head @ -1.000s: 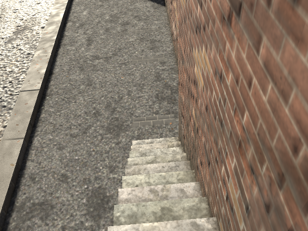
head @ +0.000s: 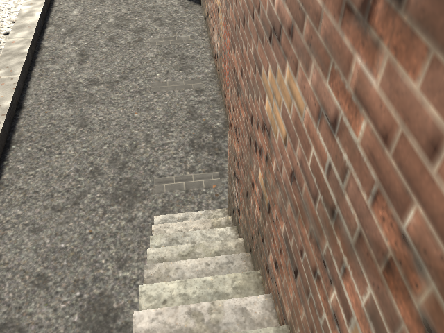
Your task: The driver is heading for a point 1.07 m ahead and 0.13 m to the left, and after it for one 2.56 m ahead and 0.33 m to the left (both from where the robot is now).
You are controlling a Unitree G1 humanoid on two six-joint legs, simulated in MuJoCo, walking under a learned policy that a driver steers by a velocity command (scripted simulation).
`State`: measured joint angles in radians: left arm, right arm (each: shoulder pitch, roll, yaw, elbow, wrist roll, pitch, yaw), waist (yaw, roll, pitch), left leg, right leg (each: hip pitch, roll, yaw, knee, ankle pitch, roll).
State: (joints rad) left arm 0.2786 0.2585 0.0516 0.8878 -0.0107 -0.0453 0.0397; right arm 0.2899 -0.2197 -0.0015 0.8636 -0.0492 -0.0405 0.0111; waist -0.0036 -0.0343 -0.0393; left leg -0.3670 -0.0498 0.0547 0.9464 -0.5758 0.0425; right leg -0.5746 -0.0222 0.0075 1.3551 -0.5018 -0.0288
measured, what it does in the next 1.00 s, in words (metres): goes down: right foot 0.19 m lower, then left foot 0.20 m lower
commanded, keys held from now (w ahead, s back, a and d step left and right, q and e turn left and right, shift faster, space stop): w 1.00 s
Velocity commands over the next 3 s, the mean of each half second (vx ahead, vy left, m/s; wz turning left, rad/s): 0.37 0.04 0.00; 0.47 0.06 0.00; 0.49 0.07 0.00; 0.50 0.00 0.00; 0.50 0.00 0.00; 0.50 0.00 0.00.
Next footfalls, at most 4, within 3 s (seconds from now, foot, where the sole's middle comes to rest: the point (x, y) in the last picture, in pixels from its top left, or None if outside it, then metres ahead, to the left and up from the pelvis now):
0.26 right None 0.19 -0.08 -0.91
0.60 left None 0.40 0.15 -1.11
1.12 right None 0.66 -0.11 -1.30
1.68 left None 0.84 0.24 -1.50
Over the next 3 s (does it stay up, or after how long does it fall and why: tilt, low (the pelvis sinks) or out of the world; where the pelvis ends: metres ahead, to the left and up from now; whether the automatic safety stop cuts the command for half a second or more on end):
stays up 1.52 0.20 -1.26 its command is cut before an obstacle from the start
